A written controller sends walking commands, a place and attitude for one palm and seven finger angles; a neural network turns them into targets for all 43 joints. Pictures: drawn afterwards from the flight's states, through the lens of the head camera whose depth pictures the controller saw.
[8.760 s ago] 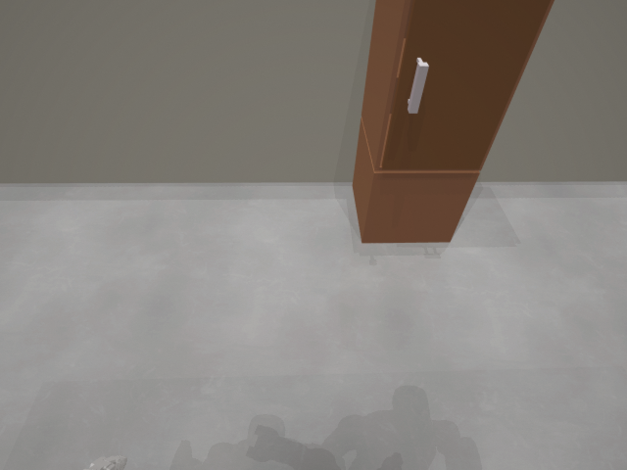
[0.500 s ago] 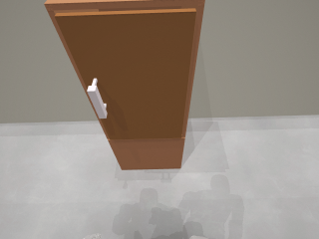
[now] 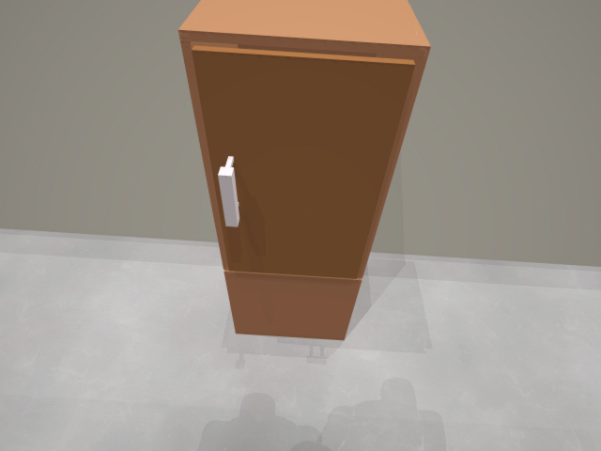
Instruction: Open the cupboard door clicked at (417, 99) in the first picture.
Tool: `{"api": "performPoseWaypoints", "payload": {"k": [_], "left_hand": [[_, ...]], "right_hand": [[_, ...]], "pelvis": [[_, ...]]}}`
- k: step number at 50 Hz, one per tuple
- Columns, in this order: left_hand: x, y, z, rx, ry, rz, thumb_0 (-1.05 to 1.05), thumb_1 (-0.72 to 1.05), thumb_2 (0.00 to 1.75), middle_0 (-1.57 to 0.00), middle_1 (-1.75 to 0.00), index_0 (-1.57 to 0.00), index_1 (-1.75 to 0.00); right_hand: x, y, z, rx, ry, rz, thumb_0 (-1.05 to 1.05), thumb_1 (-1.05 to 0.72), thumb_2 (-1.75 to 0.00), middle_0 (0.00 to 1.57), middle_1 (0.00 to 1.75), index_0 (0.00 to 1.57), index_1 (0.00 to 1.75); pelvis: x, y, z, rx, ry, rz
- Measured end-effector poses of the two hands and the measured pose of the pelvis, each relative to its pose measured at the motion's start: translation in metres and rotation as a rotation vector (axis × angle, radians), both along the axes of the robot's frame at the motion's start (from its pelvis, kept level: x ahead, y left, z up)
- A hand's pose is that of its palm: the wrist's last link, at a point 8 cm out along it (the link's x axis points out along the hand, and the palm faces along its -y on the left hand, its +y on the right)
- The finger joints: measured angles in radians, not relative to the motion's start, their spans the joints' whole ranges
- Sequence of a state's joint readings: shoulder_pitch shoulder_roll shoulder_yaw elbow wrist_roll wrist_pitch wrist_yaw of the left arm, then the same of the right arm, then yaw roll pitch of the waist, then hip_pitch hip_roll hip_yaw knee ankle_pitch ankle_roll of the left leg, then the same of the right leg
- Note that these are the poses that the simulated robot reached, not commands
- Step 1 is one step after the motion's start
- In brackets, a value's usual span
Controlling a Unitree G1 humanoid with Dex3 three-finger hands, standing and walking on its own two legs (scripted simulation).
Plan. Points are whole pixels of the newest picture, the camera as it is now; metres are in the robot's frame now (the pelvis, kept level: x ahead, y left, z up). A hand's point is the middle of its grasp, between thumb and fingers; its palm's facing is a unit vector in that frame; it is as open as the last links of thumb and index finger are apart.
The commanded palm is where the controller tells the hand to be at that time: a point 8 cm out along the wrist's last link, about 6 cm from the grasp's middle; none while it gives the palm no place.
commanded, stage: come to a stop and stand still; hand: left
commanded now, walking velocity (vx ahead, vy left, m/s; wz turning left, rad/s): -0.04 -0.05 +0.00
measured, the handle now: (231, 191) +0.60 +0.18 -0.03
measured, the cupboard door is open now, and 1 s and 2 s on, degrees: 0 0 0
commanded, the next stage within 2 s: look again from close up in 0.64 s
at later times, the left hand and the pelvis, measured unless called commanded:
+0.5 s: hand out of the picture +0.03 +0.14 -0.18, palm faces +0.01 -0.97 -0.23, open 7.3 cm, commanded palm none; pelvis +0.02 -0.04 -0.01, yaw -1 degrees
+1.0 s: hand out of the picture +0.02 +0.13 -0.18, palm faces +0.02 -0.98 -0.21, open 7.4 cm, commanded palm none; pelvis +0.03 -0.04 -0.01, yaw -1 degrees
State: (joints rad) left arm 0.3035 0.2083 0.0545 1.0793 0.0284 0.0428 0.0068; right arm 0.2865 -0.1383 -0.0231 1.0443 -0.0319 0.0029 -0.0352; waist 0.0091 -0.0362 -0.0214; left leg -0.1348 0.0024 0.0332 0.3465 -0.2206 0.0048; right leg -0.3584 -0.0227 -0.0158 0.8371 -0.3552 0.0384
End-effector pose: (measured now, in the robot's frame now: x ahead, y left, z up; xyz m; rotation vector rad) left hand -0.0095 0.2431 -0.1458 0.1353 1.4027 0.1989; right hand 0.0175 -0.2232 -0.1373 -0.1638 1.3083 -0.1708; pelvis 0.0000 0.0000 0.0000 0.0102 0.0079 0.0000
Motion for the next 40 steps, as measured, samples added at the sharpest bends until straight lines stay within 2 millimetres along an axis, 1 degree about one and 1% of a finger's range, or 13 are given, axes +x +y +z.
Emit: {"api": "performPoseWaypoints", "payload": {"k": [2,4,7,10,14,18,23,27,33,40], "left_hand": [[-0.006,-0.007,0.001,-0.001,0.043,-0.014,0.01,0.91,0.90,-0.20,-0.30,-0.19,-0.30],[-0.008,-0.016,0.001,0.001,0.067,-0.027,0.01,0.91,0.90,-0.20,-0.30,-0.19,-0.30],[-0.007,-0.031,-0.003,0.026,0.065,-0.062,0.01,0.91,0.90,-0.20,-0.30,-0.20,-0.30],[-0.003,-0.045,-0.002,0.012,0.056,-0.076,0.01,0.90,0.90,-0.20,-0.30,-0.20,-0.30],[0.008,-0.059,-0.009,-0.005,0.022,-0.059,0.01,0.91,0.90,-0.20,-0.30,-0.20,-0.30],[0.021,-0.061,-0.009,0.001,-0.003,-0.051,0.02,0.93,0.90,-0.20,-0.30,-0.20,-0.30],[0.033,-0.059,-0.004,0.020,-0.036,-0.056,0.02,0.93,0.90,-0.20,-0.30,-0.20,-0.30],[0.040,-0.059,-0.002,0.028,-0.045,-0.059,0.02,0.92,0.90,-0.20,-0.30,-0.20,-0.30],[0.042,-0.062,-0.001,0.028,-0.043,-0.057,0.01,0.92,0.90,-0.20,-0.30,-0.20,-0.30],[0.037,-0.065,-0.003,0.015,-0.026,-0.050,0.01,0.91,0.90,-0.20,-0.30,-0.20,-0.30]], "right_hand": [[-0.008,-0.003,-0.004,0.010,0.021,-0.019,0.01,-0.92,-0.90,0.20,0.30,0.20,0.30],[-0.018,-0.008,-0.010,0.023,0.050,-0.038,0.01,-0.91,-0.90,0.20,0.30,0.20,0.30],[-0.028,-0.018,-0.025,0.048,0.093,-0.047,0.01,-0.91,-0.90,0.20,0.30,0.20,0.30],[-0.031,-0.022,-0.032,0.060,0.113,-0.040,0.01,-0.91,-0.90,0.20,0.30,0.20,0.30],[-0.026,-0.020,-0.030,0.067,0.101,-0.037,0.01,-0.91,-0.90,0.20,0.30,0.19,0.30],[-0.016,-0.017,-0.031,0.078,0.072,-0.031,0.01,-0.91,-0.90,0.20,0.30,0.19,0.30],[-0.009,-0.021,-0.033,0.077,0.073,-0.032,0.02,-0.93,-0.90,0.20,0.30,0.19,0.30],[-0.006,-0.025,-0.032,0.076,0.074,-0.031,0.02,-0.92,-0.90,0.20,0.30,0.19,0.30],[-0.004,-0.030,-0.030,0.069,0.082,-0.030,0.01,-0.91,-0.90,0.20,0.30,0.19,0.30],[-0.001,-0.033,-0.027,0.059,0.088,-0.027,0.01,-0.91,-0.90,0.20,0.30,0.19,0.30]], "pelvis": [[0.000,-0.004,-0.001,0.008,0.004,-0.006],[0.001,-0.010,-0.003,0.016,0.005,-0.011],[-0.002,-0.018,-0.012,0.006,0.020,-0.032],[-0.002,-0.021,-0.015,-0.031,0.017,-0.013],[0.008,-0.027,-0.015,-0.016,-0.001,-0.007],[0.018,-0.033,-0.015,-0.005,-0.010,-0.010],[0.023,-0.037,-0.014,0.002,-0.011,-0.012],[0.026,-0.040,-0.013,0.006,-0.007,-0.013],[0.029,-0.044,-0.012,0.007,-0.006,-0.015],[0.029,-0.045,-0.011,0.006,-0.008,-0.016]]}}
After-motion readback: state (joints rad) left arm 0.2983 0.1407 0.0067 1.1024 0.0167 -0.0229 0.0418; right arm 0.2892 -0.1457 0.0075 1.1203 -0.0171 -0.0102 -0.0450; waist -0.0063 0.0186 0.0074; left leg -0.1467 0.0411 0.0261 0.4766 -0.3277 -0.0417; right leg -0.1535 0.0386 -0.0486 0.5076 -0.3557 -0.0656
